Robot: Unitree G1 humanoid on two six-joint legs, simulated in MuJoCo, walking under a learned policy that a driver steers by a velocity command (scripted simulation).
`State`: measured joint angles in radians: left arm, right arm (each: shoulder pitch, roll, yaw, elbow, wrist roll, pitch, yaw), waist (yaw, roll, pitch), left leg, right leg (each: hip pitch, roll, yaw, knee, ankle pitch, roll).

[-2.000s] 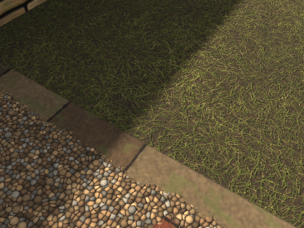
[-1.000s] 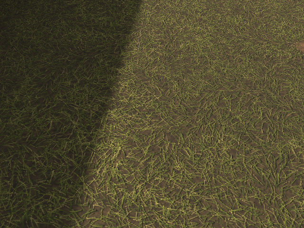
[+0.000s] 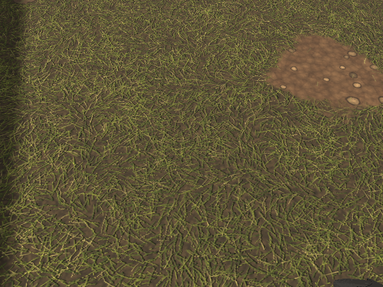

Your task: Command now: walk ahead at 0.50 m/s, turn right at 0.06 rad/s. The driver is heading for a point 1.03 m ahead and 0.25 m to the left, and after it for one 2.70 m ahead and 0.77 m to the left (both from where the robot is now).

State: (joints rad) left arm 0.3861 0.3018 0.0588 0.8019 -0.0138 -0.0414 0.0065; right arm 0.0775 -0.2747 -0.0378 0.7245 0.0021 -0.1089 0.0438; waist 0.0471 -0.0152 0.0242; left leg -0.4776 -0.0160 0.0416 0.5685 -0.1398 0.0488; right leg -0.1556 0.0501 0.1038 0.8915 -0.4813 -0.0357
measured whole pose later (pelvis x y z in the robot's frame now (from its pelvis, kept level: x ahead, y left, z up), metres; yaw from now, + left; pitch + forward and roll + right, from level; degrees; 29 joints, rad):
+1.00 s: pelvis +0.35 -0.01 +0.01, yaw +1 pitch -1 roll -1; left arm 0.16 0.23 0.03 0.94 0.01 0.00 0.02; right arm 0.22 -0.23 -0.02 0.94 -0.01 -0.01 -0.03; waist 0.00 -0.01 0.02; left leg -0.22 0.03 -0.01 0.53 -0.29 -0.02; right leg -0.26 0.01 -0.02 0.49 -0.21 -0.01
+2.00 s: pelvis +0.56 -0.01 +0.00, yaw +10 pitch +1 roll -1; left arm 0.43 0.21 0.03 1.11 0.00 -0.09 0.03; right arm 0.00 -0.22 -0.04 0.84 0.03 -0.05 0.05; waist 0.08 0.01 0.04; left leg -0.65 0.04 0.07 0.67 -0.05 0.08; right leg 0.20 0.00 -0.20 0.20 -0.41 0.01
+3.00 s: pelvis +1.01 +0.15 +0.02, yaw +45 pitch +2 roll -2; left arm 0.15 0.31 0.08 0.82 -0.02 -0.03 0.01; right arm 0.12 -0.29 -0.08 0.61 0.01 0.04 0.02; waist 0.04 0.01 0.07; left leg -0.47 0.05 0.01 0.63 -0.19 0.01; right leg -0.18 -0.06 -0.20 0.42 -0.27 0.02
